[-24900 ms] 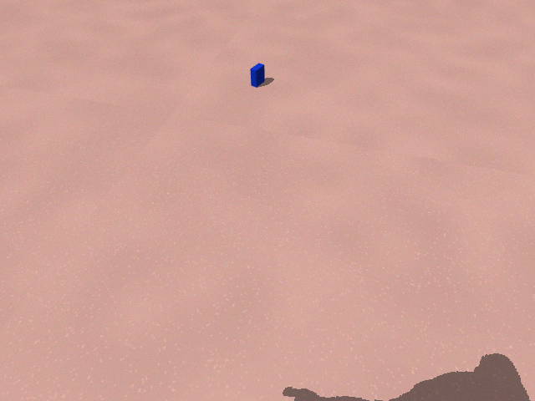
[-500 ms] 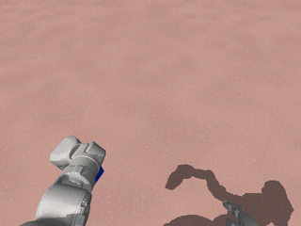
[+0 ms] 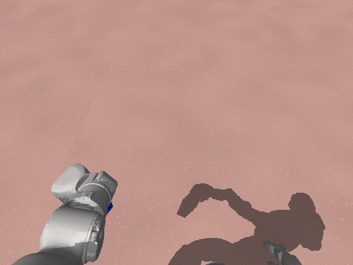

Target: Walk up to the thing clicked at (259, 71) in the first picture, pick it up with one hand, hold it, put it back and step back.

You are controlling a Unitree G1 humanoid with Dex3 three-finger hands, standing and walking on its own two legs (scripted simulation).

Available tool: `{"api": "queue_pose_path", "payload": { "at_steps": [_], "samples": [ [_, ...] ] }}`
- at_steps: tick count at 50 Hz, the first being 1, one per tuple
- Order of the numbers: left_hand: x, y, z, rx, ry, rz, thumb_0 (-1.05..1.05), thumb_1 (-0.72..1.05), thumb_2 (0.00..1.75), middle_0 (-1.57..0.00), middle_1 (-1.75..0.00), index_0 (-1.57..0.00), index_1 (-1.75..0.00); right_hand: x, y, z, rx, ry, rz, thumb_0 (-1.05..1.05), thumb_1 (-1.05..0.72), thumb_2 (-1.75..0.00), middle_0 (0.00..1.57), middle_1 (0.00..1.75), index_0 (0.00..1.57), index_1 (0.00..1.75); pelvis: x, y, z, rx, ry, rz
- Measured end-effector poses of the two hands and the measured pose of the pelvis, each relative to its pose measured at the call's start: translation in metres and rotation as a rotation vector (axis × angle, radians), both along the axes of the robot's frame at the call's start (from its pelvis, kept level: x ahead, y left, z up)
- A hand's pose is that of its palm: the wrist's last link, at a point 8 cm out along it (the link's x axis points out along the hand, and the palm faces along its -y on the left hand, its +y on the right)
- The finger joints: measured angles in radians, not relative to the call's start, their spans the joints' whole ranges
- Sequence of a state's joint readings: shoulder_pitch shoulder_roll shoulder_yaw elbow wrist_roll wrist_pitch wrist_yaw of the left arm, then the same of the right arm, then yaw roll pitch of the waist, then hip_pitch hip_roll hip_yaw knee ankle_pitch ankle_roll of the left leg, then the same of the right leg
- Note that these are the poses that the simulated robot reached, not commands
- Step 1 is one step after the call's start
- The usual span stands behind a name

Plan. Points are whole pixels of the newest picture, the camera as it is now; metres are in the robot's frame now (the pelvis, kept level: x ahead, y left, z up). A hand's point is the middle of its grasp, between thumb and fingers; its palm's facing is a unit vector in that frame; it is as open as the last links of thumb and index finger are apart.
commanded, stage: crouch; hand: left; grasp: from above
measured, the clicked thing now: (91, 207) +0.30 +0.25 -0.17
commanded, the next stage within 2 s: lower in 1.56 s
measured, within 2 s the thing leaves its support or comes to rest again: neither
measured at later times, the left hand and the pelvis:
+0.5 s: hand (104, 199) +0.38 +0.26 -0.33, palm faces -0.10 -0.43 -0.90, open 7.8 cm; pelvis -0.09 +0.02 -0.21, yaw -3 degrees
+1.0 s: hand (111, 200) +0.42 +0.28 -0.48, palm faces -0.16 -0.40 -0.90, open 7.9 cm; pelvis -0.09 +0.02 -0.34, yaw -4 degrees
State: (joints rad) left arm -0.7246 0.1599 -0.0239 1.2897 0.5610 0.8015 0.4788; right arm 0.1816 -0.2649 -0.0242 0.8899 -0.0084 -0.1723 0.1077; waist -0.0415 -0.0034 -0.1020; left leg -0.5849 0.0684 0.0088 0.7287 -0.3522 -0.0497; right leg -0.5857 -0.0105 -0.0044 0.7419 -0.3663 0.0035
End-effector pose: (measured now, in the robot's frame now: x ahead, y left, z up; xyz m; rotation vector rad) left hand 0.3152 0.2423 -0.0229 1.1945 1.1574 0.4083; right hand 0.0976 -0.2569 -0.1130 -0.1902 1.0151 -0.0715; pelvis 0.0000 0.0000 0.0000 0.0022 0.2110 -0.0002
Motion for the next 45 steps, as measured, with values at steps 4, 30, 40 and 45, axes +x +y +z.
{"api": "queue_pose_path", "payload": {
  "at_steps": [4,30,40,45],
  "samples": [
    [0.001,0.004,-0.038,0.017,0.0,-0.001,0.01,0.31,0.26,-0.94,-0.23,-0.93,-0.24,-0.027,-0.01,-0.02,-0.042,0.064,0.003,0.01,-0.88,-0.89,0.2,0.3,0.2,0.3,-0.012,0.0,-0.024,-0.006,0.082,-0.003],
    [0.078,0.029,-0.279,-0.011,-0.185,0.047,0.01,0.29,0.27,-0.94,-0.27,-0.93,-0.27,-0.179,0.019,-0.252,-0.019,0.369,-0.114,0.0,-0.9,-0.89,0.2,0.3,0.2,0.3,-0.089,0.021,-0.251,-0.067,0.432,-0.033],
    [0.096,0.036,-0.347,-0.022,-0.163,0.042,0.01,0.3,0.27,-0.91,-0.31,-0.91,-0.3,-0.201,0.02,-0.3,0.006,0.424,-0.135,0.0,-0.9,-0.9,0.2,0.3,0.2,0.3,-0.085,0.023,-0.308,-0.068,0.47,-0.039],
    [0.099,0.039,-0.377,-0.03,-0.152,0.037,0.01,0.3,0.26,-0.9,-0.35,-0.9,-0.33,-0.203,0.015,-0.312,-0.002,0.444,-0.122,0.0,-0.9,-0.9,0.2,0.3,0.2,0.3,-0.085,0.021,-0.326,-0.066,0.475,-0.036]
  ]
}}
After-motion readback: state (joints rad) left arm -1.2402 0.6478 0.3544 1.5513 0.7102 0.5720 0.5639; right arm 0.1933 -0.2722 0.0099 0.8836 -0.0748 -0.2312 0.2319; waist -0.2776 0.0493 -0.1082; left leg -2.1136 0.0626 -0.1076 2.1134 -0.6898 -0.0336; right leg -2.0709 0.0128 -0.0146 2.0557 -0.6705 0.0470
